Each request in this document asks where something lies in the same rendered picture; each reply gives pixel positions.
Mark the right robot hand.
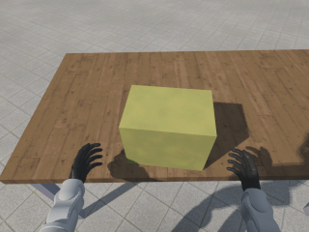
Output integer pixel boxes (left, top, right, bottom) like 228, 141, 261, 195
226, 148, 261, 191

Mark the left robot hand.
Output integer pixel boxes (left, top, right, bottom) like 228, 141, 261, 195
69, 143, 103, 184

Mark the robot left forearm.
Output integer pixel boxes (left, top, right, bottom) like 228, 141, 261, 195
39, 178, 85, 232

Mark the carton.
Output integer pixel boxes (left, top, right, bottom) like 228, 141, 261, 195
119, 85, 217, 171

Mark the robot right forearm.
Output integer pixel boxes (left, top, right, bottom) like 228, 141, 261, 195
240, 188, 281, 232

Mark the table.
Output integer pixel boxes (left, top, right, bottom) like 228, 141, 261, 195
0, 49, 309, 219

